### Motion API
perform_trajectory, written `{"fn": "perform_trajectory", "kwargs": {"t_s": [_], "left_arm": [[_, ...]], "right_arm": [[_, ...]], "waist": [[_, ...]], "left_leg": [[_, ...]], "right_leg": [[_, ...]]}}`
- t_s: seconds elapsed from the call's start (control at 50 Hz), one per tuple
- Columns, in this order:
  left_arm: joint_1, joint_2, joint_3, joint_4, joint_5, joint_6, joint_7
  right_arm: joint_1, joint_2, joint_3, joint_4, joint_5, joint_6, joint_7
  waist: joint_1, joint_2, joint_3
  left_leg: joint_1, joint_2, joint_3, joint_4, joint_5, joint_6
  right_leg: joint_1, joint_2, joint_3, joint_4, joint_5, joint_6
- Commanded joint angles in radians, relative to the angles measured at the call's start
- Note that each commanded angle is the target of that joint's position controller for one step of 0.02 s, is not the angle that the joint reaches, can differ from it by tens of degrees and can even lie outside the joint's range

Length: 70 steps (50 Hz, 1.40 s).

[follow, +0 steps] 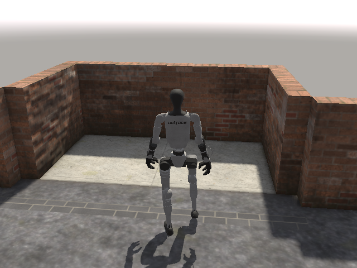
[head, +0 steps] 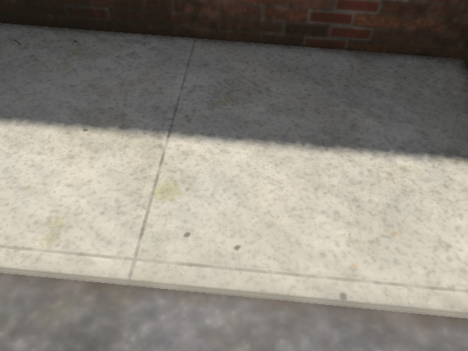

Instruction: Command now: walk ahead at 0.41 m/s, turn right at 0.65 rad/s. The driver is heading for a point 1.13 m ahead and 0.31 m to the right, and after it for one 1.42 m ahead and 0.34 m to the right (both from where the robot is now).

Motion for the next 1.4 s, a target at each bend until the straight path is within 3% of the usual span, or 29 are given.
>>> {"fn": "perform_trajectory", "kwargs": {"t_s": [0.02, 0.1, 0.18, 0.22, 0.24, 0.26, 0.28, 0.3, 0.32, 0.36, 0.38, 0.4, 0.48, 0.58, 0.68, 0.7, 0.72, 0.74, 0.78, 0.84, 1.04, 1.12, 1.16, 1.18, 1.2, 1.22, 1.26, 1.34, 1.4], "left_arm": [[-0.09, 0.029, 0.009, -0.115, 0.003, -0.001, -0.006], [-0.188, -0.008, -0.005, -0.195, 0.016, 0.017, -0.036], [0.018, 0.107, 0.042, -0.191, 0.01, 0.04, -0.04], [0.218, 0.21, 0.093, -0.151, 0.003, 0.051, -0.002], [0.178, 0.251, 0.091, -0.153, 0.003, 0.056, 0.01], [0.158, 0.295, 0.088, -0.207, 0.033, 0.027, -0.006], [0.168, 0.227, 0.076, -0.216, 0.024, 0.008, -0.01], [0.102, 0.185, 0.061, -0.224, 0.014, -0.009, -0.008], [0.029, 0.159, 0.049, -0.239, 0.01, -0.019, -0.006], [-0.016, 0.152, 0.046, -0.261, 0.021, -0.027, 0.008], [0.013, 0.209, 0.058, -0.212, 0.069, 0.001, 0.017], [0.03, 0.193, 0.055, -0.218, 0.07, 0.01, 0.016], [0.115, 0.192, 0.054, -0.229, 0.059, 0.023, 0.001], [0.181, 0.187, 0.051, -0.222, 0.056, 0.003, -0.003], [0.117, 0.19, 0.039, -0.226, 0.058, -0.018, -0.001], [0.093, 0.151, 0.023, -0.229, 0.057, -0.03, -0.002], [0.09, 0.071, -0.002, -0.262, 0.034, -0.043, -0.003], [0.108, 0.058, -0.016, -0.282, 0.024, -0.045, 0.006], [0.034, 0.119, -0.012, -0.25, 0.068, -0.028, 0.002], [-0.009, 0.102, -0.022, -0.254, 0.093, -0.014, -0.031], [-0.347, 0.041, -0.091, -0.355, 0.077, -0.02, -0.054], [-0.124, 0.142, -0.061, -0.286, 0.084, -0.018, -0.01], [0.299, 0.232, -0.014, -0.155, 0.092, -0.01, 0.027], [0.304, 0.299, 0.008, -0.145, 0.118, -0.01, 0.037], [0.273, 0.262, 0.007, -0.155, 0.089, -0.007, 0.027], [0.184, 0.206, 0.003, -0.139, 0.082, -0.011, 0.027], [0.107, 0.127, -0.01, -0.124, 0.089, -0.035, 0.023], [0.133, 0.076, -0.028, -0.065, 0.056, -0.082, 0.018], [0.145, 0.076, -0.032, -0.048, 0.059, -0.1, 0.005]], "right_arm": [[-0.075, -0.151, -0.024, -0.07, -0.008, -0.006, -0.036], [-0.079, -0.213, -0.038, -0.099, 0.015, 0.026, -0.071], [-0.152, -0.281, -0.07, -0.167, 0.056, 0.061, -0.069], [-0.189, -0.225, -0.06, -0.195, 0.054, 0.052, -0.03], [-0.147, -0.054, -0.015, -0.214, -0.007, 0.033, 0.001], [-0.051, -0.074, -0.012, -0.282, 0.011, -0.001, 0.019], [-0.192, -0.175, -0.029, -0.318, 0.046, -0.041, 0.033], [-0.252, -0.21, -0.034, -0.343, 0.058, -0.057, 0.033], [-0.223, -0.214, -0.038, -0.316, 0.038, -0.054, 0.022], [-0.187, -0.224, -0.051, -0.301, 0.01, -0.031, 0.008], [-0.17, -0.16, -0.012, -0.288, -0.087, 0.034, 0.025], [-0.166, -0.127, -0.004, -0.297, -0.088, 0.063, 0.033], [-0.319, -0.14, 0.01, -0.373, -0.036, 0.089, 0.037], [-0.409, -0.152, 0.01, -0.397, -0.019, 0.055, 0.037], [-0.221, -0.201, -0.016, -0.369, -0.014, 0.03, 0.027], [-0.036, -0.254, -0.037, -0.321, -0.029, 0.018, 0.015], [0.136, -0.366, -0.063, -0.3, -0.058, 0.013, 0.001], [0.107, -0.391, -0.08, -0.285, -0.055, 0.021, 0.013], [0.02, -0.231, -0.045, -0.304, -0.033, 0.025, 0.029], [0.057, -0.184, -0.024, -0.251, -0.02, 0.004, 0.029], [0.213, -0.194, -0.008, -0.116, 0.013, -0.027, 0.03], [0.197, -0.285, -0.021, -0.077, -0.006, -0.002, 0.001], [0.119, -0.262, -0.014, -0.101, -0.01, 0.012, -0.002], [0.192, -0.095, 0.017, -0.139, 0.007, 0.004, 0.017], [0.156, -0.186, 0.002, -0.165, 0.022, -0.003, 0.018], [0.043, -0.2, -0.001, -0.191, 0.026, -0.003, 0.016], [0.012, -0.161, 0.011, -0.183, 0.012, 0.011, 0.03], [-0.022, -0.109, 0.02, -0.188, -0.016, 0.074, 0.067], [-0.181, -0.097, 0.029, -0.25, -0.002, 0.072, 0.076]], "waist": [[0.026, 0.123, 0.094], [0.013, 0.12, 0.095], [0.133, 0.165, -0.04], [0.237, 0.063, -0.146], [0.131, -0.186, -0.116], [0.056, -0.216, -0.338], [0.126, -0.069, -0.238], [0.084, 0.017, -0.083], [0.026, 0.123, -0.038], [-0.014, 0.097, -0.024], [-0.011, 0.083, -0.011], [-0.009, 0.079, -0.026], [0.071, -0.036, 0.028], [0.144, -0.051, 0.007], [0.021, -0.036, 0.013], [-0.071, 0.045, -0.07], [-0.123, 0.283, -0.185], [-0.069, 0.416, -0.142], [-0.036, 0.082, -0.017], [-0.009, 0.144, 0.041], [-0.039, 0.115, 0.12], [0.124, 0.21, -0.052], [0.304, 0.149, -0.259], [0.178, -0.147, -0.333], [0.186, -0.091, -0.371], [0.149, -0.011, -0.148], [0.069, 0.085, 0.021], [-0.005, 0.011, 0.131], [0.01, 0.007, 0.179]], "left_leg": [[0.004, 0.24, -0.051, -0.144, 0.605, 0.018], [-0.07, 0.21, 0.075, -0.067, 0.762, 0.01], [0.027, 0.259, 0.069, 0.244, 1.13, 0.018], [-0.138, 0.196, 0.039, 0.683, 0.689, -0.032], [-0.449, 0.031, -0.019, 1.032, -0.313, -0.051], [-0.715, -0.092, -0.287, 1.245, -0.405, -0.046], [-0.849, -0.041, -0.366, 1.191, -0.264, -0.004], [-0.864, -0.009, -0.353, 1.08, -0.169, 0.017], [-0.769, 0.04, -0.362, 0.985, -0.094, 0.009], [-0.61, 0.076, -0.371, 0.819, -0.007, -0.022], [-0.517, 0.106, -0.264, 0.768, 0.012, -0.059], [-0.462, 0.098, -0.234, 0.741, 0.037, -0.077], [-0.517, 0.095, -0.224, 0.529, 0.115, -0.142], [-0.482, 0.065, -0.22, 0.282, 0.21, -0.111], [-0.151, 0.035, -0.206, 0.112, 0.095, -0.024], [0.065, 0.076, -0.271, 0.097, 0.012, 0.0], [0.287, 0.304, -0.624, -0.029, -0.375, 0.062], [0.325, 0.405, -1.034, -0.177, -0.59, 0.113], [0.183, 0.33, -0.791, -0.099, -0.445, 0.096], [0.067, 0.21, -0.554, -0.16, -0.249, 0.059], [0.029, 0.144, -0.23, -0.309, 0.746, 0.058], [0.161, 0.215, -0.184, 0.069, 1.394, 0.06], [-0.098, 0.167, -0.156, 0.638, 1.047, 0.067], [-0.485, -0.017, -0.165, 1.04, -0.058, 0.051], [-0.65, -0.059, -0.295, 1.169, -0.16, 0.075], [-0.728, 0.02, -0.299, 1.113, -0.026, 0.084], [-0.648, 0.08, -0.296, 1.001, 0.027, 0.076], [-0.635, 0.143, -0.29, 0.896, 0.088, 0.039], [-0.661, 0.12, -0.214, 0.723, 0.275, 0.043]], "right_leg": [[-0.134, -0.037, -0.033, -0.104, 0.099, 0.043], [0.069, 0.026, -0.175, -0.417, 0.191, 0.044], [0.281, 0.113, -0.203, -0.48, 0.057, -0.048], [0.642, 0.128, -0.105, -0.637, 0.163, -0.132], [0.777, -0.013, 0.182, -0.56, 0.291, -0.213], [0.964, -0.202, 0.826, -0.797, -0.354, -0.474], [0.919, -0.234, 0.915, -1.006, -0.72, -0.421], [0.766, -0.223, 0.849, -1.041, -0.738, -0.351], [0.62, -0.179, 0.751, -1.029, -0.604, -0.296], [0.447, -0.066, 0.58, -1.023, -0.465, -0.251], [0.342, -0.009, 0.386, -0.988, -0.268, -0.207], [0.285, 0.058, 0.305, -0.955, -0.217, -0.205], [0.256, 0.041, 0.408, -0.995, -0.349, -0.215], [0.424, -0.008, 0.425, -0.953, -0.287, -0.183], [0.371, -0.028, 0.425, -0.835, -0.175, -0.138], [0.293, 0.038, 0.34, -0.59, -0.029, -0.109], [0.1, 0.145, 0.167, -0.223, -0.086, -0.061], [-0.18, 0.212, 0.093, -0.04, -0.289, -0.043], [-0.226, 0.117, 0.135, 0.066, -0.144, -0.047], [-0.185, 0.073, 0.123, -0.016, -0.068, -0.025], [0.014, 0.072, -0.17, -0.497, 0.195, -0.037], [0.355, 0.174, -0.17, -0.566, 0.03, -0.105], [0.859, 0.034, -0.004, -0.594, -0.144, -0.161], [1.11, -0.256, 0.451, -0.639, -0.405, -0.243], [1.109, -0.31, 0.792, -0.822, -0.504, -0.283], [0.945, -0.267, 0.595, -0.88, -0.435, -0.244], [0.646, -0.202, 0.38, -0.956, -0.258, -0.19], [0.445, -0.138, 0.116, -1.089, -0.105, -0.101], [0.409, -0.056, -0.115, -1.118, 0.234, -0.034]]}}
